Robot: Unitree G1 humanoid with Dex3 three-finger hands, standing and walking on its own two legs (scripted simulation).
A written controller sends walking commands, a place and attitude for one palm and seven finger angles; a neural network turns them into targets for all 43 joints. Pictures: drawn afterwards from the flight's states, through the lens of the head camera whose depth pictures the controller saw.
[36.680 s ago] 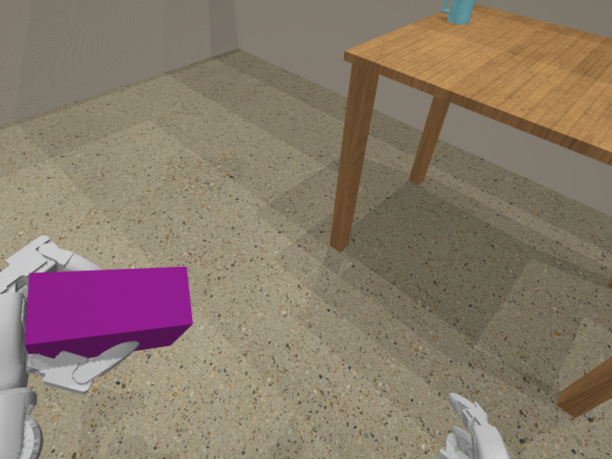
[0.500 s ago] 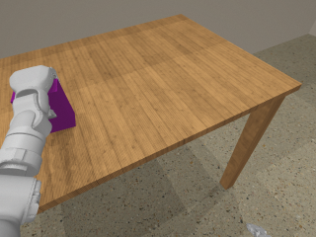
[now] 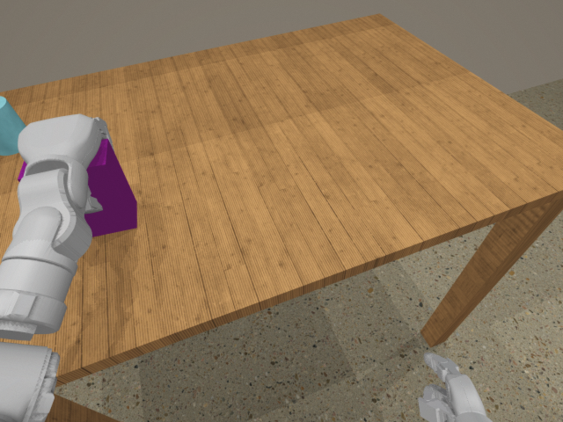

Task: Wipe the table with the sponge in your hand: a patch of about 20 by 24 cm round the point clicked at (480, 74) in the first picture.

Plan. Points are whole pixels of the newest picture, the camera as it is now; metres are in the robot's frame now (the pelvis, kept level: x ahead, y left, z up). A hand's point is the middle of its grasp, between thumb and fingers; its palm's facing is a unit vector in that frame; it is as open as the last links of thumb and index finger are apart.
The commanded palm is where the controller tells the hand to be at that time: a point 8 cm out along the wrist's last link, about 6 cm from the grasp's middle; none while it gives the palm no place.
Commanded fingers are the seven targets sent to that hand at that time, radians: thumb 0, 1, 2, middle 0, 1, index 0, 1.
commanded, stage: wipe back along the first lane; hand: left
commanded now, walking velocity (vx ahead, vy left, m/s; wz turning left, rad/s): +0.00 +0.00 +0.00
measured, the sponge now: (92, 202) +0.36 +0.34 +0.11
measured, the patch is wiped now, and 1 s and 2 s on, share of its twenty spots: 0.90 0.90 0.90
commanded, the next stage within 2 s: lift the sponge slowly off the table in 1.56 s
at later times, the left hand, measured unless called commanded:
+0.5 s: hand (90, 196) +0.33 +0.30 +0.16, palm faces +0.08 +0.01 -1.00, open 9.7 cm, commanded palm +0.28 +0.29 +0.19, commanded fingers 0.00 0.10 1.30 -1.20 -1.60 -1.20 -1.60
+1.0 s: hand (87, 223) +0.29 +0.28 +0.16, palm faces +0.15 -0.01 -0.99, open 9.7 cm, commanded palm +0.23 +0.27 +0.19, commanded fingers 0.00 0.10 1.30 -1.20 -1.60 -1.20 -1.60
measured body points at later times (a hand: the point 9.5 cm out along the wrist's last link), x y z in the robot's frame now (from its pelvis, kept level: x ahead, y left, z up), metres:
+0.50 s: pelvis -0.01 -0.01 +0.00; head -0.01 -0.04 +0.45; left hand +0.32 +0.29 +0.22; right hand +0.20 -0.23 -0.10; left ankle -0.04 +0.06 -0.74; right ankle -0.03 -0.14 -0.74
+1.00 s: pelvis +0.00 -0.03 +0.00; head -0.01 -0.08 +0.44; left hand +0.28 +0.28 +0.22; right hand +0.22 -0.25 -0.09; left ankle -0.04 +0.06 -0.74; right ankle -0.03 -0.14 -0.74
